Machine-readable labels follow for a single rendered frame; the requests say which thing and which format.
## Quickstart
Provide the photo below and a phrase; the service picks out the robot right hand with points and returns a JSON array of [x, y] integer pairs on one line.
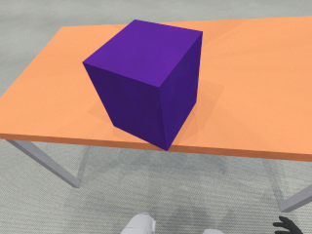
[[287, 224]]

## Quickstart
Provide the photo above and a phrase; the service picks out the left robot thigh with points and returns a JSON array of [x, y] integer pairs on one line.
[[140, 224]]

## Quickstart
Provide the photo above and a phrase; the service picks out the table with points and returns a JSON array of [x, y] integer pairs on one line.
[[254, 96]]

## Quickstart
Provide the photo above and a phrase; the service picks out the carton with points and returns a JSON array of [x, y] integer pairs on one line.
[[146, 77]]

